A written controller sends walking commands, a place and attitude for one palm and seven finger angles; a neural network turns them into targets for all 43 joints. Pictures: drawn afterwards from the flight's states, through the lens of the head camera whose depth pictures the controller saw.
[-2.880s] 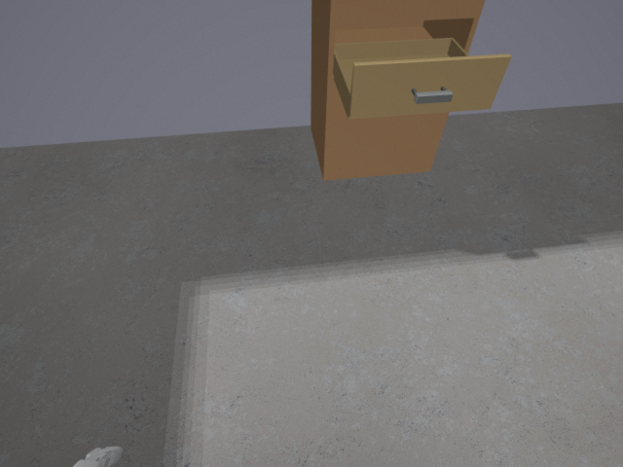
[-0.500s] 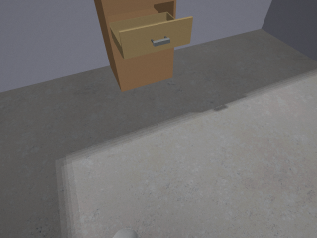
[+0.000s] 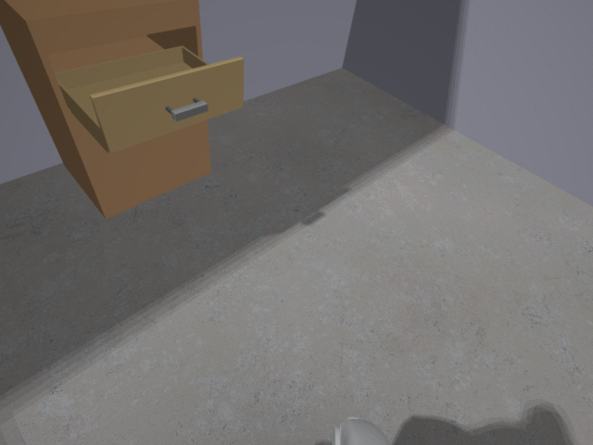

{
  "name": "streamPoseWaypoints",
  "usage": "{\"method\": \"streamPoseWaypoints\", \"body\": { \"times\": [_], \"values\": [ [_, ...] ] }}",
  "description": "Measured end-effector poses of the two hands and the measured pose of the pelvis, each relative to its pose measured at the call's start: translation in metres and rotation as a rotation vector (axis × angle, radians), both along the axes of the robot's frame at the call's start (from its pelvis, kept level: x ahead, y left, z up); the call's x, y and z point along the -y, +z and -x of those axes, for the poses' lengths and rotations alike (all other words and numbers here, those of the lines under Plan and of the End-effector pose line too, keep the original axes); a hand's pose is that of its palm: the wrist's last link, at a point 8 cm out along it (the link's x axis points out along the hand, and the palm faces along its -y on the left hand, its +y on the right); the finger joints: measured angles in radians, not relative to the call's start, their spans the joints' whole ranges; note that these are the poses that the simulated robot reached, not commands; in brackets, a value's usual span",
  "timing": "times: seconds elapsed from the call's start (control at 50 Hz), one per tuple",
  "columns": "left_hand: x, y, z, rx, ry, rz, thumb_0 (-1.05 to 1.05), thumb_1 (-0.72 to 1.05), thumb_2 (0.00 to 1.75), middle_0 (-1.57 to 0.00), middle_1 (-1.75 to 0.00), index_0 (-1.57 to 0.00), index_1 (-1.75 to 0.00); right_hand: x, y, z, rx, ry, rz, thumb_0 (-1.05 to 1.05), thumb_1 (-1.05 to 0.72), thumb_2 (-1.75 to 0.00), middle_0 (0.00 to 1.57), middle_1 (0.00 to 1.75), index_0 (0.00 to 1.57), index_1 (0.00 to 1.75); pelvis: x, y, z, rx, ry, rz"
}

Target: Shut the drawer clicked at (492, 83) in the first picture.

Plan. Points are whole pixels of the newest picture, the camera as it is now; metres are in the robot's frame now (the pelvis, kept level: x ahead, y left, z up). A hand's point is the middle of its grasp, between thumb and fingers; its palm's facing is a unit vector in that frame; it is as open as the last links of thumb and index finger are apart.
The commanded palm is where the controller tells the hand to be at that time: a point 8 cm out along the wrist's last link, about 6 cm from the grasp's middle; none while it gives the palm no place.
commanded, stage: walk to a spot facing it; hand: left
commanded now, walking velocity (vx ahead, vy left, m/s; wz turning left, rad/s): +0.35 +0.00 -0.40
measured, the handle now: (186, 107) +1.05 +0.41 -0.16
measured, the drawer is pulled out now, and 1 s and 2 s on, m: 0.30 0.30 0.30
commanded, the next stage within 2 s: turn to face it in 1.68 s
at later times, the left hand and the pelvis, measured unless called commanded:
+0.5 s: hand (234, 339) +0.33 +0.12 -0.18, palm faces -0.16 -0.97 -0.18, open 7.1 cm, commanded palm none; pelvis +0.20 -0.04 -0.02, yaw -10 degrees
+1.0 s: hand (234, 272) +0.48 +0.15 -0.18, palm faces -0.24 -0.96 -0.13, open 7.4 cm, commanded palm none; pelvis +0.42 -0.01 +0.00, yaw -19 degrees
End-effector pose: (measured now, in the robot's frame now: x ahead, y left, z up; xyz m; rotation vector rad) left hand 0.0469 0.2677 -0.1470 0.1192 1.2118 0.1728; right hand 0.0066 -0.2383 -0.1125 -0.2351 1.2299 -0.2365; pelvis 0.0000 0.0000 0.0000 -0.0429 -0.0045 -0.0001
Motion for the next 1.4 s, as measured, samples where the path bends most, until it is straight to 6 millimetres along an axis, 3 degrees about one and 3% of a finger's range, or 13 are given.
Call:
{"method": "streamPoseWaypoints", "body": {
  "times": [0.16,0.3,0.36,0.42,0.54,0.64,0.76,0.86,1.0,1.1,1.22,1.3,1.4],
  "values": [
    [0.043,-0.005,-0.144,0.064,-0.202,0.060,0.01,0.92,0.90,-0.20,-0.30,-0.19,-0.30,-0.028,-0.002,0.092,-0.335,-0.231,-0.042,0.00,-0.92,-0.90,0.20,0.30,0.20,0.30,-0.001,-0.008,-0.056,0.001,-0.083,-0.001],
    [0.113,-0.018,-0.261,0.148,-0.349,0.103,0.01,0.91,0.90,-0.20,-0.30,-0.19,-0.30,-0.060,-0.006,0.108,-0.553,-0.398,-0.155,0.00,-0.91,-0.90,0.20,0.30,0.20,0.30,0.023,-0.029,-0.125,0.007,-0.136,-0.015],
    [0.125,-0.023,-0.281,0.173,-0.334,0.102,0.01,0.91,0.90,-0.20,-0.30,-0.19,-0.30,-0.056,-0.020,0.075,-0.546,-0.426,-0.186,0.01,-0.91,-0.90,0.20,0.30,0.20,0.30,0.033,-0.035,-0.150,0.015,-0.150,-0.012],
    [0.122,-0.021,-0.278,0.111,-0.311,0.083,0.01,0.91,0.90,-0.20,-0.30,-0.20,-0.30,-0.039,-0.032,0.009,-0.415,-0.405,-0.183,0.01,-0.91,-0.90,0.20,0.30,0.20,0.30,0.038,-0.027,-0.171,0.020,-0.162,-0.005],
    [0.081,-0.003,-0.287,0.046,-0.239,-0.023,-0.03,0.96,0.90,-0.21,-0.30,-0.20,-0.30,-0.006,-0.039,-0.149,-0.094,-0.295,-0.162,0.01,-0.91,-0.90,0.20,0.30,0.20,0.30,0.037,-0.013,-0.217,-0.004,-0.180,-0.004],
    [0.054,-0.003,-0.284,-0.042,-0.189,-0.034,-0.02,0.94,0.90,-0.20,-0.30,-0.20,-0.30,0.025,-0.032,-0.235,-0.012,-0.215,-0.088,0.05,-0.98,-0.90,0.20,0.30,0.20,0.30,0.025,-0.011,-0.263,0.000,-0.189,-0.003],
    [0.030,-0.024,-0.283,-0.222,-0.158,-0.002,0.00,0.92,0.90,-0.20,-0.30,-0.19,-0.30,0.030,-0.023,-0.334,0.124,-0.159,-0.011,0.02,-0.95,-0.90,0.20,0.30,0.20,0.30,0.005,-0.022,-0.324,0.018,-0.229,-0.015],
    [0.032,-0.017,-0.328,-0.273,-0.214,0.013,0.01,0.92,0.90,-0.20,-0.30,-0.19,-0.30,0.011,-0.016,-0.357,0.133,-0.217,-0.026,0.01,-0.93,-0.90,0.20,0.30,0.20,0.30,0.002,-0.012,-0.364,0.023,-0.280,-0.026],
    [0.068,-0.005,-0.439,-0.164,-0.291,0.040,0.01,0.92,0.90,-0.20,-0.30,-0.19,-0.30,-0.015,-0.021,-0.332,-0.057,-0.356,-0.104,0.00,-0.94,-0.90,0.20,0.30,0.20,0.30,0.014,0.000,-0.418,0.014,-0.331,-0.032],
    [0.098,-0.001,-0.525,-0.109,-0.383,-0.004,0.02,0.94,0.90,-0.20,-0.30,-0.19,-0.30,-0.030,-0.030,-0.311,-0.200,-0.470,-0.187,0.00,-0.93,-0.90,0.20,0.30,0.20,0.30,0.039,-0.005,-0.457,0.019,-0.368,-0.042],
    [0.162,-0.008,-0.632,0.026,-0.482,-0.038,0.01,0.93,0.90,-0.20,-0.30,-0.19,-0.30,-0.028,-0.050,-0.304,-0.372,-0.565,-0.293,0.00,-0.91,-0.90,0.20,0.30,0.20,0.30,0.088,-0.029,-0.509,0.026,-0.389,-0.055],
    [0.192,-0.005,-0.663,0.089,-0.460,-0.028,0.01,0.92,0.90,-0.20,-0.30,-0.19,-0.30,0.007,-0.057,-0.342,-0.363,-0.559,-0.294,0.01,-0.91,-0.90,0.20,0.30,0.20,0.30,0.111,-0.029,-0.533,0.035,-0.392,-0.043],
    [0.205,0.004,-0.670,0.046,-0.424,-0.032,0.00,0.95,0.90,-0.20,-0.30,-0.20,-0.30,0.074,-0.050,-0.440,-0.148,-0.503,-0.200,0.01,-0.91,-0.90,0.20,0.30,0.20,0.30,0.129,-0.013,-0.567,0.024,-0.388,-0.030]
  ]
}}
